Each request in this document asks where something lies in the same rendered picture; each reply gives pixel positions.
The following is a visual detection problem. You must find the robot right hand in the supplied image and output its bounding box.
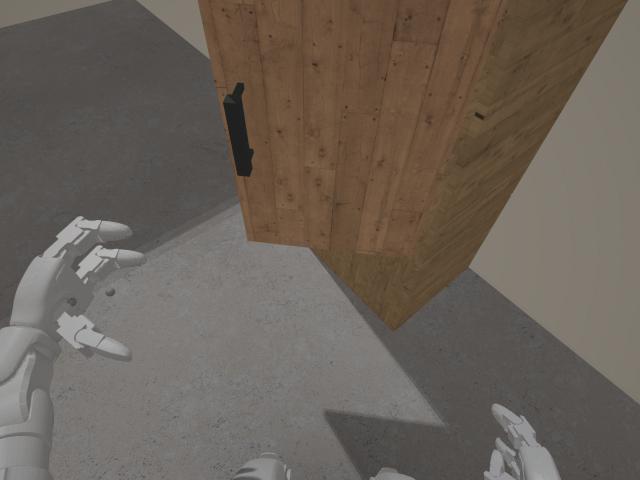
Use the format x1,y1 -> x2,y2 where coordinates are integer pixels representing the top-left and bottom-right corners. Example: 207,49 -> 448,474
484,404 -> 561,480

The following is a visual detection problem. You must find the robot left hand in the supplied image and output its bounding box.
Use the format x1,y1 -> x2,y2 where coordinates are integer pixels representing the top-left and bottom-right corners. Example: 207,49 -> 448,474
10,216 -> 147,362

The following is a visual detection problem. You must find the left robot forearm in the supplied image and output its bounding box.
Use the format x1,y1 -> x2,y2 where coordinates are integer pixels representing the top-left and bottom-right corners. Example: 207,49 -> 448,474
0,326 -> 62,480

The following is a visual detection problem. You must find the cupboard door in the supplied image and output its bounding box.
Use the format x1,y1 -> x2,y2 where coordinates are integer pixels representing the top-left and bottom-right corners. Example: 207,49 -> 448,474
198,0 -> 508,259

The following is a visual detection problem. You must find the robot right shin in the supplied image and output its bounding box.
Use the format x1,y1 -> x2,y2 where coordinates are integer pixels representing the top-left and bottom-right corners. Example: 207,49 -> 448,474
377,467 -> 398,475

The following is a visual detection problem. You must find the handle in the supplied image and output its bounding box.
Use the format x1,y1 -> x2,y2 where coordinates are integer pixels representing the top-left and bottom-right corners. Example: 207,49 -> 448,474
223,83 -> 254,177

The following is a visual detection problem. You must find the robot left thigh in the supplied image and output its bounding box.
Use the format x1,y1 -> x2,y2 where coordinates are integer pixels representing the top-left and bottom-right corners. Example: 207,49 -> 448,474
232,458 -> 292,480

